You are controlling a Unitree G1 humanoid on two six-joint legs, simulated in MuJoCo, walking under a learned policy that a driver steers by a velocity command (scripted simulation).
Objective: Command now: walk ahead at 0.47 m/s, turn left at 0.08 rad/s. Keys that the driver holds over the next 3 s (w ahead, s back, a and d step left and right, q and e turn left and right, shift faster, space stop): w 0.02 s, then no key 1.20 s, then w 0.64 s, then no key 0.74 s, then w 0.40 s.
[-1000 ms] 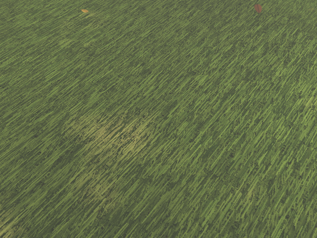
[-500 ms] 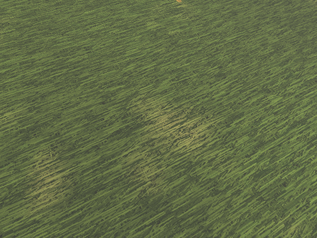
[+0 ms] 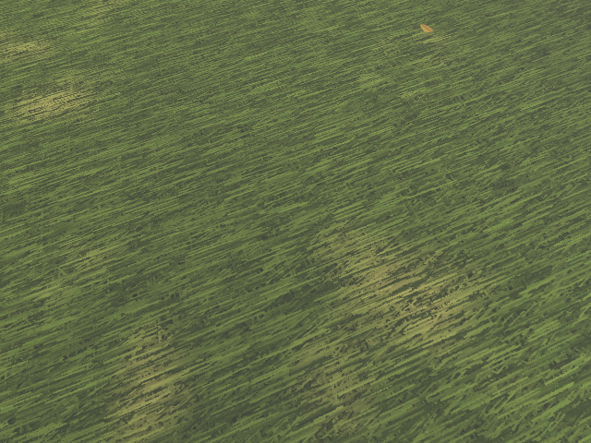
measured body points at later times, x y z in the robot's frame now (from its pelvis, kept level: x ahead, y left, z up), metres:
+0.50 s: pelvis +0.17 +0.04 -0.01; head +0.19 +0.06 +0.44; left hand +0.22 +0.29 -0.16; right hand +0.24 -0.20 -0.14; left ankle +0.23 +0.10 -0.75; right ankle +0.17 -0.10 -0.72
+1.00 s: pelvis +0.21 +0.02 +0.00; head +0.21 +0.02 +0.45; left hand +0.21 +0.24 -0.16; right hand +0.21 -0.21 -0.16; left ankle +0.23 +0.11 -0.75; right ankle +0.19 -0.09 -0.75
